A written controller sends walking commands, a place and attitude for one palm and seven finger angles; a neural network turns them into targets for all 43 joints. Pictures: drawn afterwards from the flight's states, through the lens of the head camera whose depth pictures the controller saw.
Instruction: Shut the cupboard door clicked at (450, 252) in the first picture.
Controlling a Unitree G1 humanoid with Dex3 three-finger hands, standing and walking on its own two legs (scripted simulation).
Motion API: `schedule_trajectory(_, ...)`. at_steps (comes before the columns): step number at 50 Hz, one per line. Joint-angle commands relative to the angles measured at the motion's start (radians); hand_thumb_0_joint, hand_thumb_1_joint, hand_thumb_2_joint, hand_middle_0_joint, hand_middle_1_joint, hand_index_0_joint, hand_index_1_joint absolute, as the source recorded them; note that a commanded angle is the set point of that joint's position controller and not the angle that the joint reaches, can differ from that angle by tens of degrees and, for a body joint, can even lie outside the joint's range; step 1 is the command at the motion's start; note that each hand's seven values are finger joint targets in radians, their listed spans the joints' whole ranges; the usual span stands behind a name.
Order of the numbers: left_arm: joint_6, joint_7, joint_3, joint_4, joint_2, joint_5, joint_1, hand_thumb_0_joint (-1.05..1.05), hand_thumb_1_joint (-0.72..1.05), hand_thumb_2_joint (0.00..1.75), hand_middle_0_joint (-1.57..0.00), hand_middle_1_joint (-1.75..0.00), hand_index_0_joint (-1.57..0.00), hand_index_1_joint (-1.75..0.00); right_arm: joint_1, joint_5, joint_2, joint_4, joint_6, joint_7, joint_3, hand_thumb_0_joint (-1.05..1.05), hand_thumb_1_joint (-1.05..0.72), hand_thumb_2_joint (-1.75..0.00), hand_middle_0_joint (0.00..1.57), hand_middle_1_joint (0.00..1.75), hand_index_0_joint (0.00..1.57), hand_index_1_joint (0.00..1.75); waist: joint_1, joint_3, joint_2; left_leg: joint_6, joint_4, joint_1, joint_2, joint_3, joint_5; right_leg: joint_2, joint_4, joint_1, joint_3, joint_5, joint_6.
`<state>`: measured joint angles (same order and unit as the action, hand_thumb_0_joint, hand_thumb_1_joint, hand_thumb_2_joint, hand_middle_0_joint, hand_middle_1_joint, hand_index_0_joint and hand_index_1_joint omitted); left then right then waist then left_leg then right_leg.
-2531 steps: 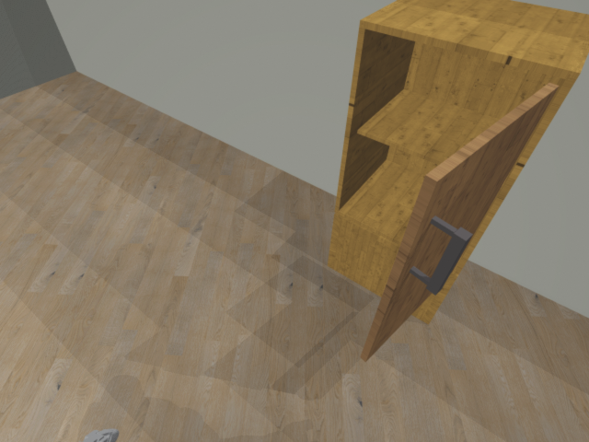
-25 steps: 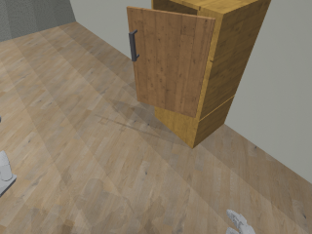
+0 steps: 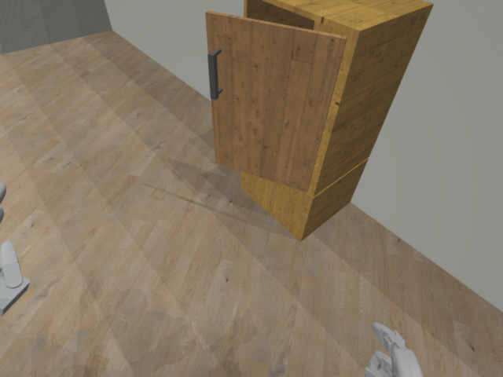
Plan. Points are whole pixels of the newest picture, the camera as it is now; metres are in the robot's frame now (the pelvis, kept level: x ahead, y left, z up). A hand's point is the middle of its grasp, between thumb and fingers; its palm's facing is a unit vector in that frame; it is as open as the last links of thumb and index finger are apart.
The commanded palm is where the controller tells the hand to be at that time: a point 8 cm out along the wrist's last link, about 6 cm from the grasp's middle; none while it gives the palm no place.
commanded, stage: stop stepping back and stand still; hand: left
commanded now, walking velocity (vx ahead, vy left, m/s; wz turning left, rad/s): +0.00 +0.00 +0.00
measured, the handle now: (216, 74) +0.98 +0.16 +0.01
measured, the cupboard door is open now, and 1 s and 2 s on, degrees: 26 26 26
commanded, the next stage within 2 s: let the arm hang, fingers relaxed in 0.54 s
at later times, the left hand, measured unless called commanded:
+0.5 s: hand (7, 310) +0.16 +0.27 +0.15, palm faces +0.44 -0.79 -0.43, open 7.4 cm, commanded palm +0.10 +0.31 +0.18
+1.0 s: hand out of the picture +0.01 +0.17 -0.17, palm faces +0.04 -0.98 -0.18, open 7.0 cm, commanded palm none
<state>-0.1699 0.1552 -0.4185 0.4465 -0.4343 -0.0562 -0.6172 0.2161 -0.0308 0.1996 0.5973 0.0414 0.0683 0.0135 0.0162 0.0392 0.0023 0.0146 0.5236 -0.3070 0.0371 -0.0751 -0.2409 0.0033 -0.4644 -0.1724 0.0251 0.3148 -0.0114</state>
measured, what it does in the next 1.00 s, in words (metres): stands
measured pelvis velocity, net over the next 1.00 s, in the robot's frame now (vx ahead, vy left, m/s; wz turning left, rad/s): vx -0.03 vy -0.01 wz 0.04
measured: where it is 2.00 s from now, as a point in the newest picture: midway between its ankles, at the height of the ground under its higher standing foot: outside the picture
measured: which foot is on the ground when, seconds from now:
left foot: down 0.00-1.00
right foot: down 0.00-1.00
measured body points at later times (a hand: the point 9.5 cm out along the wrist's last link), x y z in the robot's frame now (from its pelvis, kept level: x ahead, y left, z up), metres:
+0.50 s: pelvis -0.03 +0.00 +0.00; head -0.04 +0.01 +0.45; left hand +0.13 +0.31 +0.17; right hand +0.11 -0.23 -0.09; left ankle +0.02 +0.11 -0.74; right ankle -0.05 -0.13 -0.74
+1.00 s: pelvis -0.03 -0.01 +0.00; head -0.02 +0.02 +0.44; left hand +0.01 +0.23 -0.16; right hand +0.03 -0.26 -0.13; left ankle +0.02 +0.11 -0.74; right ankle -0.05 -0.13 -0.74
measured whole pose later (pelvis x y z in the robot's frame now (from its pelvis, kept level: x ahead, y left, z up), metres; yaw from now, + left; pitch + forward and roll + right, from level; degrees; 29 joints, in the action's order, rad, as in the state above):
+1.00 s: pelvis -0.03 -0.01 +0.00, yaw +2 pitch -1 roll +0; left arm 0.04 0.02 0.00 -0.85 -0.21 0.01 -0.31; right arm 0.24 0.02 0.24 0.93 -0.04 -0.01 0.02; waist 0.01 -0.04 0.05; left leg 0.01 0.53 -0.33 0.01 -0.04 -0.19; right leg 0.02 -0.55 -0.21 0.06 0.32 0.00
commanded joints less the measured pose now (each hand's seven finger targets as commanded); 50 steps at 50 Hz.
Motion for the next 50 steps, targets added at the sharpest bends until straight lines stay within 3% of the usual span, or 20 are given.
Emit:
schedule_trajectory(1, -0.066, 0.027, -0.085, 0.262, -0.152, 0.009, 0.148, 0.0, 0.9, 0.9, -0.2, -0.3, -0.2, -0.3, -0.081, 0.01, 0.119, -0.137, 0.066, 0.025, -0.043, 0.0, -0.9, -0.9, 0.2, 0.3, 0.2, 0.3, -0.006, 0.081, -0.094, 0.007, -0.106, 0.049, 0.071, 0.083, 0.159, 0.049, 0.047, 0.019, -0.05, -0.27, 0.007)
schedule_trajectory(4, -0.071, 0.035, -0.107, 0.273, -0.18, 0.021, 0.204, 0.0, 0.9, 0.9, -0.2, -0.3, -0.2, -0.3, -0.086, 0.017, 0.124, -0.127, 0.079, 0.029, -0.042, 0.0, -0.9, -0.9, 0.2, 0.3, 0.2, 0.3, -0.008, 0.038, -0.123, 0.009, -0.146, 0.022, 0.065, 0.101, -0.006, 0.046, 0.086, -0.012, -0.055, -0.134, 0.013)
schedule_trajectory(7, -0.07, 0.032, -0.086, 0.204, -0.14, 0.023, 0.189, 0.0, 0.9, 0.9, -0.2, -0.3, -0.2, -0.3, -0.086, 0.017, 0.112, -0.123, 0.078, 0.025, -0.038, 0.0, -0.9, -0.9, 0.2, 0.3, 0.2, 0.3, -0.007, -0.015, -0.092, 0.008, -0.166, -0.011, 0.055, 0.106, -0.129, 0.044, 0.134, -0.045, -0.068, -0.029, 0.019)
schedule_trajectory(12, -0.064, 0.025, -0.082, 0.126, -0.121, 0.019, 0.154, 0.0, 0.9, 0.9, -0.2, -0.3, -0.2, -0.3, -0.085, 0.018, 0.113, -0.125, 0.072, 0.019, -0.04, 0.0, -0.9, -0.9, 0.2, 0.3, 0.2, 0.3, -0.007, -0.041, -0.059, 0.001, -0.182, -0.029, 0.053, 0.114, -0.177, 0.037, 0.166, -0.07, -0.065, 0.052, 0.02)
schedule_trajectory(16, -0.061, 0.021, -0.081, 0.138, -0.123, 0.017, 0.14, 0.0, 0.9, 0.9, -0.2, -0.3, -0.2, -0.3, -0.088, 0.016, 0.116, -0.128, 0.075, 0.018, -0.04, 0.0, -0.9, -0.9, 0.2, 0.3, 0.2, 0.3, -0.009, -0.01, -0.035, 0.001, -0.186, -0.011, 0.054, 0.115, -0.15, 0.033, 0.159, -0.058, -0.055, 0.032, 0.017)
schedule_trajectory(22, -0.067, 0.027, -0.079, 0.211, -0.135, 0.026, 0.164, 0.0, 0.9, 0.9, -0.2, -0.3, -0.2, -0.3, -0.093, 0.018, 0.118, -0.129, 0.089, 0.022, -0.037, 0.0, -0.9, -0.9, 0.2, 0.3, 0.2, 0.3, -0.012, 0.002, -0.118, 0.008, -0.233, -0.031, 0.064, 0.135, -0.196, 0.012, 0.117, -0.015, -0.03, -0.002, 0.01)
schedule_trajectory(24, -0.073, 0.032, -0.114, 0.231, -0.171, 0.029, 0.16, 0.0, 0.9, 0.9, -0.2, -0.3, -0.2, -0.3, -0.092, 0.023, 0.121, -0.124, 0.096, 0.026, -0.038, 0.0, -0.9, -0.9, 0.2, 0.3, 0.2, 0.3, -0.015, 0.02, -0.127, 0.009, -0.237, -0.043, 0.061, 0.141, -0.194, 0.012, 0.107, 0.014, -0.025, -0.021, 0.01)
schedule_trajectory(25, -0.074, 0.031, -0.098, 0.225, -0.146, 0.027, 0.145, 0.0, 0.9, 0.9, -0.2, -0.3, -0.2, -0.3, -0.088, 0.021, 0.111, -0.123, 0.097, 0.026, -0.036, 0.0, -0.9, -0.9, 0.2, 0.3, 0.2, 0.3, -0.015, 0.024, -0.116, 0.009, -0.224, -0.032, 0.059, 0.13, -0.167, 0.016, 0.107, 0.017, -0.027, -0.041, 0.011)
schedule_trajectory(29, -0.075, 0.035, -0.118, 0.226, -0.161, 0.022, 0.121, 0.0, 0.9, 0.9, -0.2, -0.3, -0.2, -0.3, -0.081, 0.023, 0.118, -0.115, 0.102, 0.024, -0.042, 0.0, -0.9, -0.9, 0.2, 0.3, 0.2, 0.3, -0.016, 0.059, -0.112, 0.001, -0.176, 0.011, 0.048, 0.112, -0.044, 0.029, 0.109, 0.023, -0.038, -0.112, 0.017)
schedule_trajectory(31, -0.072, 0.032, -0.099, 0.202, -0.136, 0.019, 0.109, 0.0, 0.9, 0.9, -0.2, -0.3, -0.2, -0.3, -0.079, 0.019, 0.114, -0.114, 0.098, 0.023, -0.04, 0.0, -0.9, -0.9, 0.2, 0.3, 0.2, 0.3, -0.016, 0.057, -0.09, -0.002, -0.157, 0.026, 0.049, 0.104, 0.018, 0.031, 0.11, 0.012, -0.041, -0.142, 0.015)
schedule_trajectory(32, 0.073, -0.118, 0.329, -0.56, 0.04, 0.081, 0.145, 0.0, 0.9, 0.9, -0.2, -0.3, -0.2, -0.3, -0.154, 0.022, 0.304, 0.101, 0.157, -0.073, -0.076, 0.0, -0.9, -0.9, 0.2, 0.3, 0.2, 0.3, 0.012, -0.029, -0.093, 0.004, 0.005, -0.039, 0.078, 0.119, 0.305, 0.105, -0.021, -0.095, 0.005, -0.292, 0.033)
schedule_trajectory(33, 0.157, -0.139, 0.309, -0.576, 0.041, 0.07, 0.162, 0.0, 0.9, 0.9, -0.2, -0.3, -0.2, -0.3, -0.074, 0.017, 0.266, 0.101, 0.09, -0.074, -0.082, 0.0, -0.9, -0.9, 0.2, 0.3, 0.2, 0.3, 0.006, 0.044, -0.102, -0.008, -0.001, 0.046, 0.078, 0.089, 0.339, 0.107, 0.013, -0.1, -0.055, -0.268, 0.039)
schedule_trajectory(34, 0.177, -0.144, 0.317, -0.564, 0.052, 0.072, 0.175, 0.0, 0.9, 0.9, -0.2, -0.3, -0.2, -0.3, -0.049, 0.022, 0.257, 0.09, 0.077, -0.07, -0.085, 0.0, -0.9, -0.9, 0.2, 0.3, 0.2, 0.3, 0.008, 0.032, -0.087, -0.007, 0.002, 0.062, 0.086, 0.091, 0.352, 0.089, 0.006, -0.123, -0.04, -0.217, 0.037)
schedule_trajectory(35, 0.172, -0.148, 0.323, -0.599, 0.058, 0.071, 0.197, 0.0, 0.9, 0.9, -0.2, -0.3, -0.2, -0.3, -0.043, 0.03, 0.257, 0.106, 0.067, -0.07, -0.079, 0.0, -0.9, -0.9, 0.2, 0.3, 0.2, 0.3, -0.003, 0.059, -0.059, 0.011, -0.004, 0.031, 0.101, 0.112, 0.326, 0.08, -0.024, -0.109, -0.023, -0.178, 0.039)
schedule_trajectory(36, 0.17, -0.15, 0.326, -0.645, 0.039, 0.075, 0.236, 0.0, 0.9, 0.9, -0.2, -0.3, -0.2, -0.3, -0.051, 0.031, 0.265, 0.111, 0.047, -0.072, -0.068, 0.0, -0.9, -0.9, 0.2, 0.3, 0.2, 0.3, -0.007, 0.038, 0.007, 0.023, -0.02, 0.001, 0.103, 0.137, 0.309, 0.066, -0.038, -0.102, -0.019, -0.141, 0.041)
schedule_trajectory(39, 0.16, -0.151, 0.343, -0.82, 0.013, 0.081, 0.287, 0.0, 0.9, 0.9, -0.2, -0.3, -0.2, -0.3, -0.063, 0.043, 0.261, 0.131, 0.016, -0.072, -0.055, 0.0, -0.9, -0.9, 0.2, 0.3, 0.2, 0.3, -0.008, 0.043, 0.188, 0.026, -0.009, 0.028, 0.078, 0.154, 0.304, 0.091, -0.022, -0.09, -0.064, -0.199, 0.06)
schedule_trajectory(41, 0.166, -0.146, 0.359, -0.925, 0.021, 0.078, 0.314, 0.0, 0.9, 0.9, -0.2, -0.3, -0.2, -0.3, -0.046, 0.047, 0.227, 0.152, -0.008, -0.073, -0.043, 0.0, -0.9, -0.9, 0.2, 0.3, 0.2, 0.3, -0.001, 0.037, 0.22, 0.018, 0.004, 0.059, 0.047, 0.136, 0.269, 0.124, -0.005, -0.11, -0.087, -0.205, 0.072)
schedule_trajectory(43, 0.176, -0.139, 0.379, -1.03, 0.042, 0.075, 0.328, 0.0, 0.9, 0.9, -0.2, -0.3, -0.2, -0.3, -0.04, 0.053, 0.197, 0.183, -0.029, -0.073, -0.033, 0.0, -0.9, -0.9, 0.2, 0.3, 0.2, 0.3, 0.002, 0.016, 0.153, 0.012, -0.021, 0.084, 0.039, 0.13, 0.23, 0.124, 0.016, -0.13, -0.093, -0.14, 0.066)
schedule_trajectory(46, 0.179, -0.135, 0.389, -1.162, 0.058, 0.072, 0.314, 0.0, 0.9, 0.9, -0.2, -0.3, -0.2, -0.3, -0.043, 0.054, 0.17, 0.232, -0.043, -0.071, -0.026, 0.0, -0.9, -0.9, 0.2, 0.3, 0.2, 0.3, -0.006, -0.017, -0.035, 0.011, -0.085, 0.066, 0.041, 0.14, 0.14, 0.102, 0.05, -0.112, -0.097, -0.033, 0.051)
schedule_trajectory(50, 0.174, -0.134, 0.376, -1.297, 0.088, 0.073, 0.275, 0.0, 0.9, 0.9, -0.2, -0.3, -0.2, -0.3, -0.01, 0.054, 0.14, 0.293, -0.051, -0.058, -0.031, 0.0, -0.9, -0.9, 0.2, 0.3, 0.2, 0.3, -0.014, -0.038, -0.162, 0.009, -0.124, 0.041, 0.043, 0.144, 0.035, 0.093, 0.096, -0.065, -0.091, -0.019, 0.059)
